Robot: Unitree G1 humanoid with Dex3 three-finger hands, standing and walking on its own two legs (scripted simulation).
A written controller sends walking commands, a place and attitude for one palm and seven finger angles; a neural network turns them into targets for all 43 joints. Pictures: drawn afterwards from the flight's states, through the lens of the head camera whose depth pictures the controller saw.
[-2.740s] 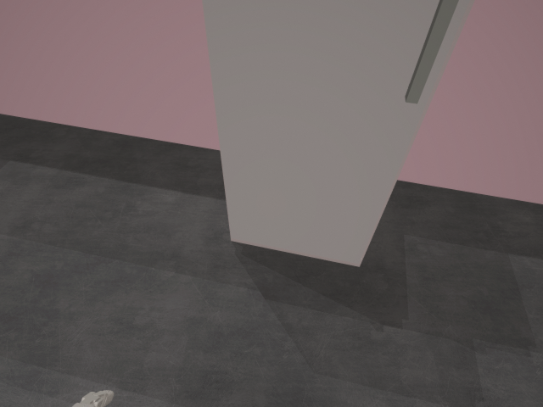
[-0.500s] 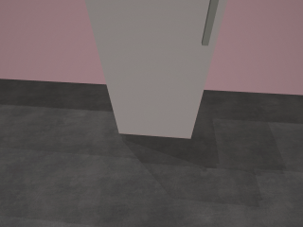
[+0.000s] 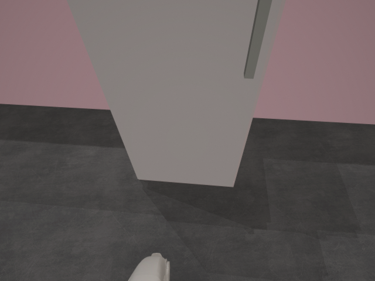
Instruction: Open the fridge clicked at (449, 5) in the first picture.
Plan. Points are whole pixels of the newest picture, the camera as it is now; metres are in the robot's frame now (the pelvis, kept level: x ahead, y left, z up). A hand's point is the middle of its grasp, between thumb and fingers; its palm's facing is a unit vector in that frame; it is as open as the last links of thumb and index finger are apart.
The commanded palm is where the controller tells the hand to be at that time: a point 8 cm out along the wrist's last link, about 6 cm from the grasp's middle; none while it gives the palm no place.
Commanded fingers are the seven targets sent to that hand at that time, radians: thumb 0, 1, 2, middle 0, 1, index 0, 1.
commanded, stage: take the last steps up to it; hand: right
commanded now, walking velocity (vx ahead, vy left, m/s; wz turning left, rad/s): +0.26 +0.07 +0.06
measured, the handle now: (261, 6) +0.66 -0.12 +0.26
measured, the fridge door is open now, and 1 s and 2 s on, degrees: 0 0 0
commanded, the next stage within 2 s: come to a stop and stand still in 0.20 s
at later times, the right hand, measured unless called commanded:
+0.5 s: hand (254, 260) +0.21 -0.14 -0.18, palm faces +0.05 +0.98 -0.21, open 7.3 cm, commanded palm none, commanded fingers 0.00 -0.90 -0.90 0.20 0.30 0.20 0.30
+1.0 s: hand (274, 271) +0.19 -0.19 -0.18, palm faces +0.00 +0.97 -0.23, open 7.3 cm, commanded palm none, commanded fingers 0.00 -0.90 -0.90 0.20 0.30 0.20 0.30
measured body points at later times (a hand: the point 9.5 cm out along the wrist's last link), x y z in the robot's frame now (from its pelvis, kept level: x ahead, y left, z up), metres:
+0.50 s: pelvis +0.19 +0.03 -0.01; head +0.21 +0.04 +0.44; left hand +0.26 +0.27 -0.16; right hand +0.21 -0.20 -0.16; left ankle +0.19 +0.11 -0.74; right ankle +0.26 -0.10 -0.72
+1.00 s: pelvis +0.14 +0.01 +0.00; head +0.15 +0.00 +0.45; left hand +0.19 +0.25 -0.14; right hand +0.19 -0.24 -0.16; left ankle +0.06 +0.17 -0.70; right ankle +0.26 -0.08 -0.74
